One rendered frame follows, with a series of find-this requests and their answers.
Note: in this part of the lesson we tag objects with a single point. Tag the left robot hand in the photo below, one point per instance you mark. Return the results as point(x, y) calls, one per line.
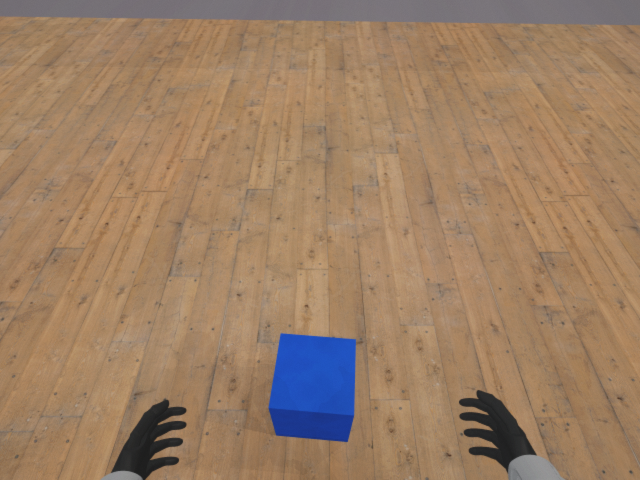
point(140, 447)

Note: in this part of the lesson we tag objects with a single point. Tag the right robot forearm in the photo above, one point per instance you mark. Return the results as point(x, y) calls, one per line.
point(532, 467)

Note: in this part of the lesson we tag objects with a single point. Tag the carton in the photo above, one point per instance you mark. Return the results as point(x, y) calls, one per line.
point(313, 389)

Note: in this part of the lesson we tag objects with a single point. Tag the right robot hand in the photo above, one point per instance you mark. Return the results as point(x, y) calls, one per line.
point(507, 436)

